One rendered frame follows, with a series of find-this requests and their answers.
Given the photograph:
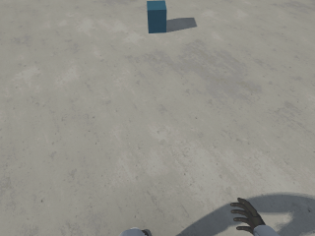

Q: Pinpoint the robot right hand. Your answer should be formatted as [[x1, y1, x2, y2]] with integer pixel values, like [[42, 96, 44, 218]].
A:
[[230, 198, 266, 235]]

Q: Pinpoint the right robot forearm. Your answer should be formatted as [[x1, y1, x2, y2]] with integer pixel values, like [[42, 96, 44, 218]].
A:
[[253, 224, 281, 236]]

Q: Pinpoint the carton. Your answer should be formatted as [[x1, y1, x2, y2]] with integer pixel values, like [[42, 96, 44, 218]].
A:
[[147, 0, 167, 33]]

